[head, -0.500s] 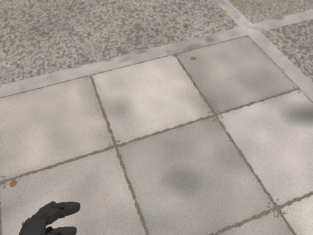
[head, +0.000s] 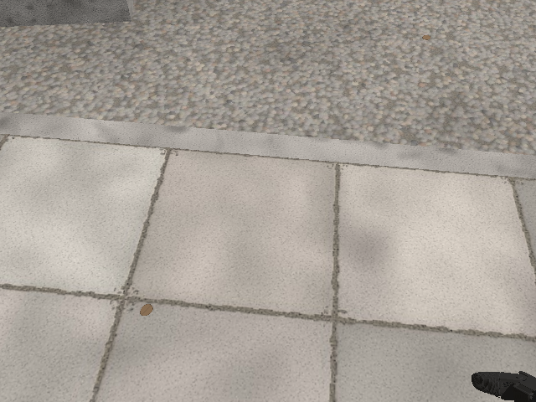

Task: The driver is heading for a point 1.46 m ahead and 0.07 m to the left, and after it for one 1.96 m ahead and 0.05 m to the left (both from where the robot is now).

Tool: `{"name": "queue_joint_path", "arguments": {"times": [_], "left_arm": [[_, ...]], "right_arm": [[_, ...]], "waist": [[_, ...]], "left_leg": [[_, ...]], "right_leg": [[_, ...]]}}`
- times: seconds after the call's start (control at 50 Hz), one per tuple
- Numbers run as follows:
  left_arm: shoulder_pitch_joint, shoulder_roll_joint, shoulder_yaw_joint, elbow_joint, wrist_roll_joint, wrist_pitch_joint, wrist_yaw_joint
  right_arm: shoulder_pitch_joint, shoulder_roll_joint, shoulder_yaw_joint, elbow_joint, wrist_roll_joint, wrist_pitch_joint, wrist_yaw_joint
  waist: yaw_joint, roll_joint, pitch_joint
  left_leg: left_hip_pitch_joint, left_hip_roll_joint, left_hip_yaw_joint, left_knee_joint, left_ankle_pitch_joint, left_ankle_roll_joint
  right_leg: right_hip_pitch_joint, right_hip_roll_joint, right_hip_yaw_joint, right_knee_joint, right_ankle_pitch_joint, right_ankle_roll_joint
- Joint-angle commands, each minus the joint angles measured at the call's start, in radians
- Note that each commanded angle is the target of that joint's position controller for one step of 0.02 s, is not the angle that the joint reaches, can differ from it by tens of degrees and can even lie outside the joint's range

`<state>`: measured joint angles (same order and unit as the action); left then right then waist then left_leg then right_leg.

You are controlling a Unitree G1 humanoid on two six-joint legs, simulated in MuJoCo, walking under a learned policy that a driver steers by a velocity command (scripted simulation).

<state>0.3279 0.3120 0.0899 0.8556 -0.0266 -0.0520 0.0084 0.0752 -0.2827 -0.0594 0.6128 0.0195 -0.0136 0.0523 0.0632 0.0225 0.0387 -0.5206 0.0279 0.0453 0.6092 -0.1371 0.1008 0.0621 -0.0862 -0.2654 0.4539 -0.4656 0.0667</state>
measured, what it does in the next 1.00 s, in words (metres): walks ahead, turning left: right foot, then left foot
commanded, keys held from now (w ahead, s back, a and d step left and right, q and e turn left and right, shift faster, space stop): w+q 0.32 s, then w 0.68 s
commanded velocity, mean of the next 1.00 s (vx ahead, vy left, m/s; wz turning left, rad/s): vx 0.50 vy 0.00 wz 0.32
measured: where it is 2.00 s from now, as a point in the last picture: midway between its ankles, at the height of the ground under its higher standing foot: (234, 196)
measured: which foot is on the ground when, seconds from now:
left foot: down 0.00-0.50, up 0.52-0.98, down 1.00-1.00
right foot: down 0.00-0.00, up 0.02-0.46, down 0.48-1.00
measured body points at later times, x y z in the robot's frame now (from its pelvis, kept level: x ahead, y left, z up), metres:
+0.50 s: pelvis +0.29 +0.00 +0.01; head +0.30 +0.01 +0.46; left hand +0.45 +0.29 -0.06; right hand +0.39 -0.28 -0.10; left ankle +0.12 +0.09 -0.71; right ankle +0.42 -0.08 -0.72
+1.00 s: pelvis +0.54 +0.09 +0.01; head +0.57 +0.11 +0.46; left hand +0.42 +0.36 -0.12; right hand +0.85 -0.04 -0.05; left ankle +0.62 +0.24 -0.72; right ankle +0.43 -0.08 -0.71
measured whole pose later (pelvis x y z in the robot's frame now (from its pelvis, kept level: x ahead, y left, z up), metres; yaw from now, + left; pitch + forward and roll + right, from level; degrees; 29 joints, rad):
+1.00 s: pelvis +0.54 +0.09 +0.01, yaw +17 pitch +2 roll -2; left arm 0.42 0.30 0.05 0.90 -0.02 -0.05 0.00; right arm 0.02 -0.26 -0.03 0.62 0.01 -0.08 0.04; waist 0.10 0.02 0.02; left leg -0.48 0.02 0.00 0.48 -0.03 0.05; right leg 0.04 0.01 0.00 0.35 -0.42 0.01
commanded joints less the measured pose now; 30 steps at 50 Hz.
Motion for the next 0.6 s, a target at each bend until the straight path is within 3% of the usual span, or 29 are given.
{"name": "queue_joint_path", "arguments": {"times": [0.02,0.04,0.06,0.08,0.1,0.12,0.14,0.2,0.3,0.38,0.44,0.46,0.48,0.5,0.52,0.54,0.56,0.58,0.6], "left_arm": [[0.041,0.019,-0.019,-0.138,0.056,-0.026,-0.002],[-0.037,0.07,-0.02,-0.148,0.025,-0.063,-0.013],[-0.146,0.136,-0.002,-0.177,-0.017,-0.082,-0.021],[-0.166,0.119,-0.01,-0.184,-0.011,-0.093,-0.016],[-0.163,0.119,-0.008,-0.171,0.017,-0.094,-0.008],[-0.142,0.129,-0.001,-0.164,0.029,-0.085,-0.006],[-0.131,0.128,0.002,-0.162,0.033,-0.073,-0.008],[-0.155,0.084,-0.008,-0.167,0.045,-0.048,-0.007],[-0.34,0.039,-0.031,-0.21,0.035,-0.051,-0.02],[-0.395,0.064,-0.026,-0.226,0.022,-0.066,-0.039],[-0.361,0.088,-0.014,-0.224,0.023,-0.076,-0.045],[-0.307,0.097,-0.007,-0.209,0.025,-0.079,-0.042],[-0.211,0.125,0.009,-0.186,0.034,-0.083,-0.037],[-0.057,0.174,0.021,-0.169,0.046,-0.086,-0.032],[0.055,0.255,0.047,-0.122,0.046,-0.072,-0.037],[0.067,0.166,0.026,-0.114,0.011,-0.07,-0.046],[0.016,0.113,0.01,-0.122,0.009,-0.065,-0.043],[-0.039,0.099,0.001,-0.134,0.024,-0.058,-0.04],[-0.072,0.08,-0.007,-0.131,0.03,-0.053,-0.038]], "right_arm": [[0.339,-0.355,-0.12,0.027,0.016,0.002,-0.032],[0.366,-0.289,-0.095,-0.015,0.008,-0.017,-0.025],[0.339,-0.224,-0.075,-0.001,-0.003,-0.034,-0.018],[0.292,-0.2,-0.067,0.0,-0.003,-0.043,-0.02],[0.221,-0.166,-0.056,-0.009,-0.003,-0.043,-0.023],[0.175,-0.142,-0.046,-0.026,-0.015,-0.044,-0.027],[0.155,-0.137,-0.044,-0.036,-0.021,-0.045,-0.03],[0.174,-0.159,-0.05,-0.02,-0.012,-0.05,-0.047],[0.243,-0.178,-0.057,0.016,-0.001,-0.04,-0.069],[0.304,-0.161,-0.053,0.056,0.004,-0.036,-0.07],[0.311,-0.157,-0.052,0.074,-0.002,-0.029,-0.07],[0.301,-0.151,-0.05,0.074,-0.002,-0.025,-0.069],[0.296,-0.124,-0.04,0.07,-0.006,-0.025,-0.067],[0.294,-0.085,-0.022,0.05,-0.02,-0.026,-0.067],[0.435,-0.028,-0.005,0.046,0.008,-0.037,-0.067],[0.414,-0.103,-0.013,0.059,0.014,-0.044,-0.07],[0.298,-0.154,-0.027,0.045,0.017,-0.046,-0.068],[0.224,-0.147,-0.024,0.028,0.006,-0.048,-0.069],[0.179,-0.135,-0.024,0.014,-0.01,-0.054,-0.066]], "waist": [[-0.112,0.281,-0.257],[-0.174,0.178,-0.429],[-0.195,0.099,-0.29],[-0.157,0.048,-0.202],[-0.113,0.005,-0.142],[-0.074,0.025,-0.123],[-0.055,0.033,-0.114],[-0.048,0.014,-0.081],[-0.115,0.048,-0.03],[-0.142,0.065,-0.025],[-0.121,0.102,-0.02],[-0.089,0.11,-0.035],[-0.043,0.098,-0.101],[0.023,0.009,-0.242],[-0.018,-0.312,-0.356],[0.008,-0.259,-0.303],[0.026,-0.159,-0.167],[0.01,-0.086,-0.103],[-0.009,-0.069,-0.045]], "left_leg": [[0.871,0.22,-0.571,-0.121,-0.107,0.26],[0.936,0.311,-0.892,-0.298,-0.29,0.328],[0.857,0.288,-0.763,-0.328,-0.235,0.267],[0.722,0.248,-0.645,-0.32,-0.152,0.234],[0.583,0.209,-0.545,-0.319,-0.036,0.206],[0.481,0.181,-0.482,-0.335,0.064,0.196],[0.423,0.166,-0.459,-0.356,0.109,0.197],[0.32,0.134,-0.373,-0.384,0.212,0.201],[0.259,0.067,-0.308,-0.375,0.083,0.131],[0.34,0.11,-0.366,-0.318,0.02,0.112],[0.421,0.146,-0.416,-0.248,0.09,0.094],[0.429,0.131,-0.41,-0.2,0.168,0.079],[0.415,0.08,-0.375,-0.08,0.271,0.053],[0.3,0.023,-0.309,0.185,0.159,0.015],[-0.068,-0.132,-0.193,0.527,-0.293,-0.07],[-0.221,-0.097,-0.247,0.655,-0.433,-0.076],[-0.268,-0.055,-0.245,0.687,-0.35,-0.073],[-0.246,-0.014,-0.198,0.662,-0.28,-0.072],[-0.234,0.017,-0.178,0.6,-0.229,-0.074]], "right_leg": [[-0.722,0.057,0.075,0.802,-0.034,-0.026],[-0.834,0.106,0.332,0.938,-0.146,-0.034],[-0.918,0.06,0.352,0.936,-0.048,-0.058],[-0.897,0.019,0.348,0.856,0.039,-0.074],[-0.831,-0.013,0.349,0.768,0.093,-0.07],[-0.75,-0.034,0.358,0.713,0.131,-0.066],[-0.705,-0.035,0.357,0.68,0.149,-0.058],[-0.678,-0.015,0.328,0.542,0.224,-0.017],[-0.607,0.052,0.321,0.185,0.528,0.005],[-0.568,0.064,0.337,0.074,0.561,-0.02],[-0.529,0.069,0.322,0.037,0.439,-0.065],[-0.455,0.082,0.297,0.002,0.419,-0.088],[-0.306,0.069,0.301,-0.01,0.425,-0.123],[-0.057,-0.078,0.455,0.019,0.435,-0.191],[0.27,-0.272,0.903,-0.066,0.212,-0.361],[0.269,-0.298,1.056,-0.157,-0.033,-0.359],[0.154,-0.264,0.923,-0.174,-0.046,-0.318],[0.039,-0.222,0.804,-0.185,0.049,-0.292],[-0.057,-0.188,0.728,-0.209,0.154,-0.293]]}}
